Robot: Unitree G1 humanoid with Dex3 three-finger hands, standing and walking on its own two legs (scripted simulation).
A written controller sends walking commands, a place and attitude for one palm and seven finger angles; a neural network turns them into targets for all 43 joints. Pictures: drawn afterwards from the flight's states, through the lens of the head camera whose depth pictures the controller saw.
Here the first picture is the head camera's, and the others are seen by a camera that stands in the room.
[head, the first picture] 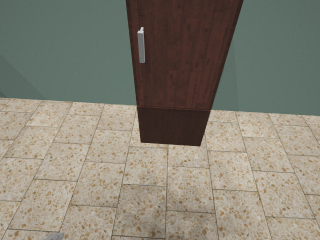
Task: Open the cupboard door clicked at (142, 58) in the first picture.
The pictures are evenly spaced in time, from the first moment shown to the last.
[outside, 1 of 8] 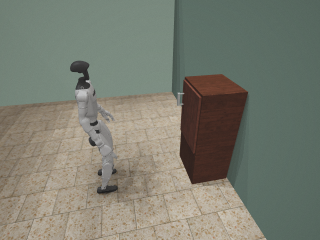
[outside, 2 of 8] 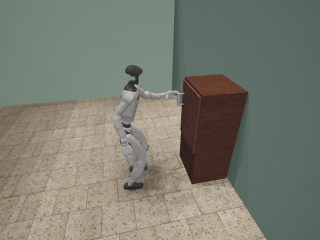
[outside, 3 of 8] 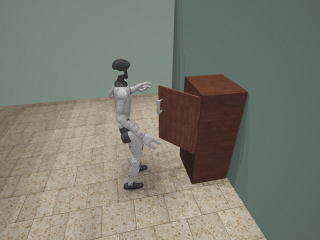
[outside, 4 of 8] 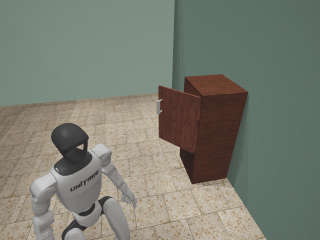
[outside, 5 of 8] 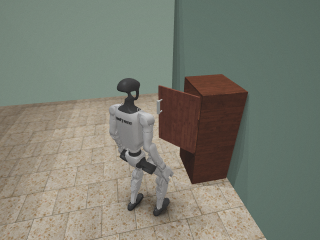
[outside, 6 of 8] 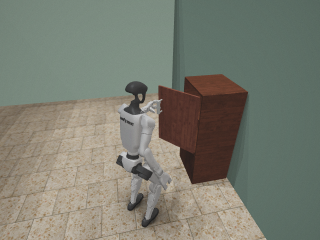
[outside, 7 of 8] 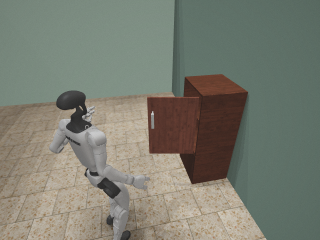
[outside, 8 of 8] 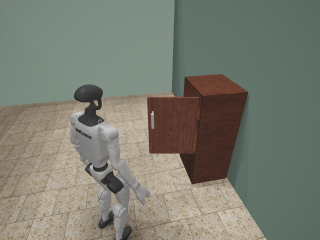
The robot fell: no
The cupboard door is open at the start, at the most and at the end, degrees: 0 78 78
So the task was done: yes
